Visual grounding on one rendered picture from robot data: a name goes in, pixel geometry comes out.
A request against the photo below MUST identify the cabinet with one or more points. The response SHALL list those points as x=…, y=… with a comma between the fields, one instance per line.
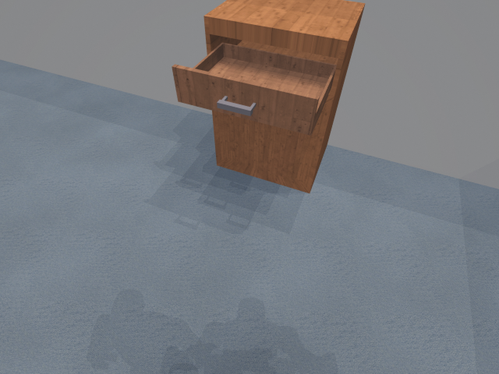
x=319, y=30

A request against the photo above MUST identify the drawer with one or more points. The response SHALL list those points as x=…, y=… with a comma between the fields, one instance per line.
x=289, y=92

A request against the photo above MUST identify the handle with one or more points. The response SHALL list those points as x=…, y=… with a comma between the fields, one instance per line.
x=237, y=108

